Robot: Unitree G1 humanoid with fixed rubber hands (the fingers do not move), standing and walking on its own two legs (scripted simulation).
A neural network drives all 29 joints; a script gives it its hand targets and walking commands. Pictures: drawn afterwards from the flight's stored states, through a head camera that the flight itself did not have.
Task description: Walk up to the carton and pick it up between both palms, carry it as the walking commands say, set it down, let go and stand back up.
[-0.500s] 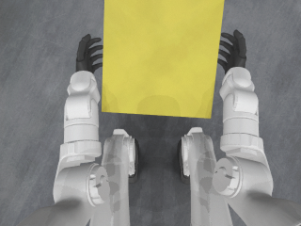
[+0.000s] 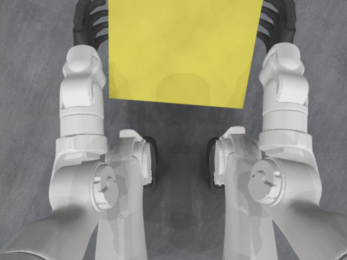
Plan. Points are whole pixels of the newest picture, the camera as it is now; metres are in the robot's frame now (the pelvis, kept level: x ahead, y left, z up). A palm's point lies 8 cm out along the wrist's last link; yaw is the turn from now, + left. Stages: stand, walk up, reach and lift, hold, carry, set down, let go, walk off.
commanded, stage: set down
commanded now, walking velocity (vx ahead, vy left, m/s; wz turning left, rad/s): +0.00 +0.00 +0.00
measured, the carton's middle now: (181, 34) +0.54 -0.01 -0.21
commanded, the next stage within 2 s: none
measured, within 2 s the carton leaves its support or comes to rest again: neither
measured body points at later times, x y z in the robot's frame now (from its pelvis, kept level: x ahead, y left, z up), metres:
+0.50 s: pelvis +0.00 +0.00 -0.05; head +0.36 +0.00 +0.21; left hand +0.53 +0.18 -0.21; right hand +0.54 -0.18 -0.21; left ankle +0.12 +0.12 -0.42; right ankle +0.11 -0.14 -0.42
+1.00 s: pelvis +0.02 +0.00 -0.08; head +0.38 +0.00 +0.18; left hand +0.56 +0.18 -0.25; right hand +0.55 -0.19 -0.25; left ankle +0.12 +0.12 -0.42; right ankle +0.11 -0.14 -0.42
